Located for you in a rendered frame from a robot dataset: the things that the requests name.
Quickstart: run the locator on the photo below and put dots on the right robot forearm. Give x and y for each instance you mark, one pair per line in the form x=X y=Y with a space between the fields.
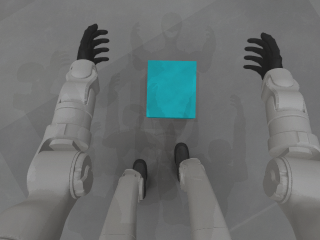
x=287 y=118

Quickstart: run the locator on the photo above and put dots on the right robot hand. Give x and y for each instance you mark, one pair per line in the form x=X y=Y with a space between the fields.
x=270 y=54

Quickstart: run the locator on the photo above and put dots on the robot right upper arm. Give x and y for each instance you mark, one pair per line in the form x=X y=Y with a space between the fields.
x=294 y=183

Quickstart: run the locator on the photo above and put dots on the right robot thigh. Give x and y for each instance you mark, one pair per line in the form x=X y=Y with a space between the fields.
x=206 y=218

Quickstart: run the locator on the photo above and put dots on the carton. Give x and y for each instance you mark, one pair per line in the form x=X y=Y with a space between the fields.
x=171 y=89

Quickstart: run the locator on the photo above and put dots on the left robot forearm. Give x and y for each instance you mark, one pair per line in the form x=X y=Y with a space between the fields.
x=73 y=114

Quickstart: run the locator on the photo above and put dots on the robot right shin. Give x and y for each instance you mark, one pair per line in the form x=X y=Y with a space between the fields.
x=191 y=160

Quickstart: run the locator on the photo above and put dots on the robot left upper arm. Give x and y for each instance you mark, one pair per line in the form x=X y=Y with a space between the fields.
x=56 y=180

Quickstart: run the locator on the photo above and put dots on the left robot hand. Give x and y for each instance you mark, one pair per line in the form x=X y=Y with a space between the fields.
x=86 y=49

